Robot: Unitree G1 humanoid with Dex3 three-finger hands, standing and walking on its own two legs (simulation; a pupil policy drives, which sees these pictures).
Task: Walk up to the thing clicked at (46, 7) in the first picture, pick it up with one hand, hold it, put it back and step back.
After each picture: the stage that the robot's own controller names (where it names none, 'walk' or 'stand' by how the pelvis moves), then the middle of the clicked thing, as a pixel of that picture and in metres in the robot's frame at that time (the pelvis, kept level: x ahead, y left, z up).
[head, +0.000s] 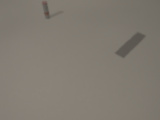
stand; (46, 10) +2.04 +0.58 -0.65
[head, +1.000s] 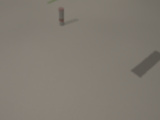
walk; (61, 16) +1.93 +0.31 -0.63
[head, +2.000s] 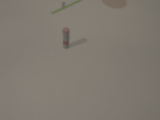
walk; (66, 38) +1.33 +0.18 -0.64
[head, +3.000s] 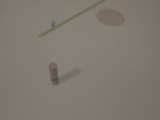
walk; (54, 74) +0.86 +0.25 -0.64
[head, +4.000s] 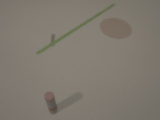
walk; (51, 103) +0.60 +0.25 -0.64
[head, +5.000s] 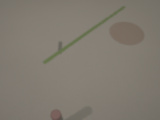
stand; out of the picture +0.46 +0.24 -0.63
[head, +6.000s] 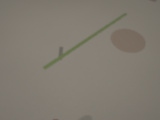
stand; out of the picture +0.41 +0.22 -0.65
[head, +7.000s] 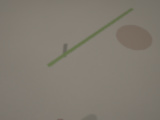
stand; out of the picture +0.39 +0.20 -0.65
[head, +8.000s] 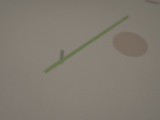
stand; out of the picture +0.37 +0.21 -0.66
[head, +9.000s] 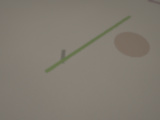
stand; out of the picture +0.37 +0.21 -0.66
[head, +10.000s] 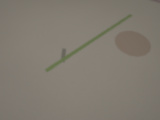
stand; out of the picture +0.36 +0.20 -0.66
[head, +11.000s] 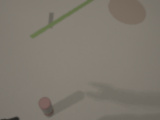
go down; (47, 108) +0.40 +0.20 -0.57
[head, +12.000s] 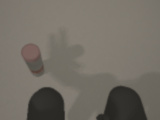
go down; (34, 62) +0.46 +0.22 -0.27
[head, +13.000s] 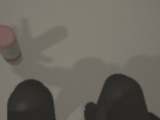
close in; (9, 49) +0.45 +0.25 -0.21
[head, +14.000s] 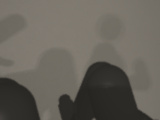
close; out of the picture +0.44 +0.28 -0.16
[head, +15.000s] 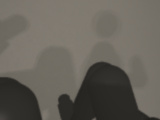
lift; out of the picture +0.43 +0.28 -0.16
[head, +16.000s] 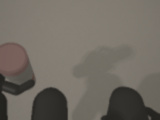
lift; (20, 72) +0.34 +0.23 -0.02
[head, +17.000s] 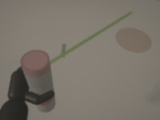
hold; (41, 86) +0.32 +0.15 +0.07
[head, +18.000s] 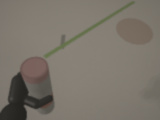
hold; (41, 90) +0.32 +0.16 +0.03
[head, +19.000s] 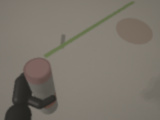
crouch; (44, 90) +0.32 +0.15 +0.02
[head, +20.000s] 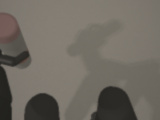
crouch; (14, 47) +0.45 +0.20 -0.06
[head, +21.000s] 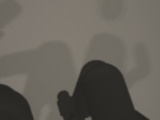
lower; out of the picture +0.45 +0.28 -0.18
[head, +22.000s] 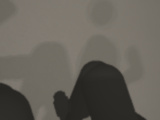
lower; out of the picture +0.45 +0.29 -0.17
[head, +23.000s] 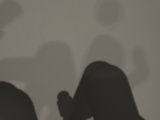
lower; out of the picture +0.45 +0.29 -0.17
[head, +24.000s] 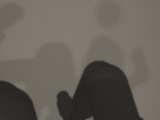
lower; out of the picture +0.44 +0.28 -0.17
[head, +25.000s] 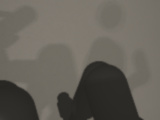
loosen; out of the picture +0.45 +0.24 -0.16
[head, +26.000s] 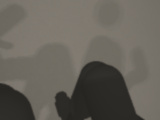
withdraw; out of the picture +0.45 +0.26 -0.17
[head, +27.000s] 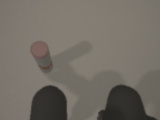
walk; (43, 59) +0.47 +0.20 -0.29
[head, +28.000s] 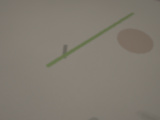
stand; out of the picture +0.39 +0.15 -0.59
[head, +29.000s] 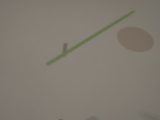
stand; out of the picture +0.39 +0.17 -0.60
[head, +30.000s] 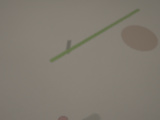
stand; out of the picture +0.39 +0.16 -0.62
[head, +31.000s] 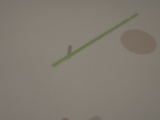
walk; out of the picture +0.41 +0.16 -0.65
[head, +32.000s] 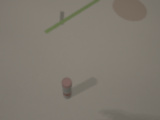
walk; (67, 89) +0.56 +0.11 -0.63
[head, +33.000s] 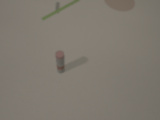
walk; (60, 62) +0.83 +0.20 -0.64
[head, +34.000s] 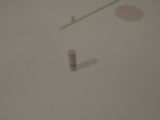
stand; (72, 61) +1.06 +0.17 -0.64
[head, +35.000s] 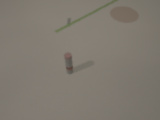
stand; (69, 63) +1.04 +0.19 -0.66
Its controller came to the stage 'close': yes
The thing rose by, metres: 0.68
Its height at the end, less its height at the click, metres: +0.00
